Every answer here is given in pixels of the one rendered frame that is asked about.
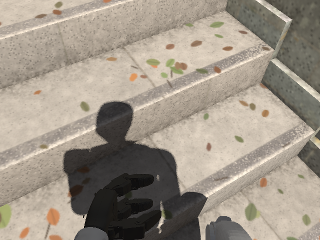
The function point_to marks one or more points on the robot right shin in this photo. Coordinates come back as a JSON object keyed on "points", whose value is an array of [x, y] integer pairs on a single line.
{"points": [[223, 218]]}

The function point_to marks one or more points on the robot right thigh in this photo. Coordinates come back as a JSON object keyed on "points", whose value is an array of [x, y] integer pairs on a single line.
{"points": [[225, 230]]}

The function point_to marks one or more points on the left robot hand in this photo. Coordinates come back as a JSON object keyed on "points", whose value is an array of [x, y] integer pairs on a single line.
{"points": [[111, 216]]}

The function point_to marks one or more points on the robot left forearm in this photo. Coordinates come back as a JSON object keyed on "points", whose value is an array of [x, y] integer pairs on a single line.
{"points": [[91, 233]]}

